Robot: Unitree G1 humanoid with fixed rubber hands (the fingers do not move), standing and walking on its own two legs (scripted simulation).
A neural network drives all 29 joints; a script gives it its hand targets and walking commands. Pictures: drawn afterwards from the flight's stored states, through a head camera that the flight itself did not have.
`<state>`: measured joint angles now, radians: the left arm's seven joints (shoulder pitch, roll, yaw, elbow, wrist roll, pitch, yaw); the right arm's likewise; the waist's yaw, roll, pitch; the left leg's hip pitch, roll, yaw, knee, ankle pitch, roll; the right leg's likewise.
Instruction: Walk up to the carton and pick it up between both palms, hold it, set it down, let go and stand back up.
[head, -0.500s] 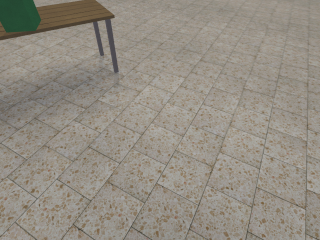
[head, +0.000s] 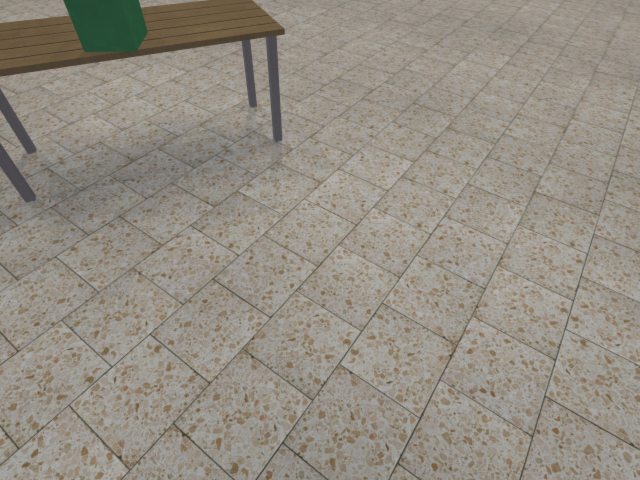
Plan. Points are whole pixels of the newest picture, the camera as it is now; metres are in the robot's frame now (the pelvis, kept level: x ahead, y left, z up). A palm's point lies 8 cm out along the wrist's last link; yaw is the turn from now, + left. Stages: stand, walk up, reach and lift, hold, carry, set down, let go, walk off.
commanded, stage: walk up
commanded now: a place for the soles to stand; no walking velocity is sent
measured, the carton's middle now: (106, 8) +1.75 +0.88 -0.04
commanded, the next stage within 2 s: none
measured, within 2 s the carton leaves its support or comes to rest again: neither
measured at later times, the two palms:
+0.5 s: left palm (52, 448) +0.21 +0.38 -0.14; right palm (431, 469) +0.19 -0.15 -0.13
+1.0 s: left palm (51, 437) +0.22 +0.38 -0.11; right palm (345, 240) +0.61 -0.04 -0.12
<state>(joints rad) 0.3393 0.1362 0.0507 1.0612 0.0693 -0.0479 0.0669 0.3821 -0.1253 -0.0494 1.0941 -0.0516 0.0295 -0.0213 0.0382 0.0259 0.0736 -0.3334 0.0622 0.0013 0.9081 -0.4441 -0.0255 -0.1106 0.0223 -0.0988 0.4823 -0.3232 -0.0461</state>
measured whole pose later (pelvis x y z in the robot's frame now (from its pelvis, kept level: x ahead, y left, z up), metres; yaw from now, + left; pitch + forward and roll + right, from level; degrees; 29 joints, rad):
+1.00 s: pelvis +0.36 +0.14 -0.02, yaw +25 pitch -4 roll -2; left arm 0.49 0.26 0.03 0.78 0.05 -0.09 0.01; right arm 0.21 -0.34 -0.08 0.67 -0.04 -0.01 0.07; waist 0.08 0.11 0.10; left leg -0.63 0.06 0.00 1.16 -0.36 -0.02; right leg -0.24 -0.11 -0.20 0.72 -0.40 0.00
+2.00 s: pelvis +0.81 +0.43 -0.02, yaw +26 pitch -2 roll -2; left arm 0.33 0.27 0.04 0.71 0.03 -0.06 0.01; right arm 0.28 -0.30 -0.05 0.59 -0.02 -0.02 0.02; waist 0.06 0.10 0.13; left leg -0.56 0.07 0.00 1.31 -0.47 0.00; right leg -0.30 -0.02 -0.11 0.68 -0.33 -0.03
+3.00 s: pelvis +1.15 +0.56 -0.02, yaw +24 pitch -6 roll -2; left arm 0.40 0.30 0.03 0.73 0.02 -0.03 0.00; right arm 0.31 -0.31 -0.07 0.61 -0.03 0.00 0.02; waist 0.05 0.09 0.09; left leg -0.54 0.07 0.01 1.07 -0.38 0.00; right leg -0.27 -0.03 -0.14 0.71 -0.34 -0.05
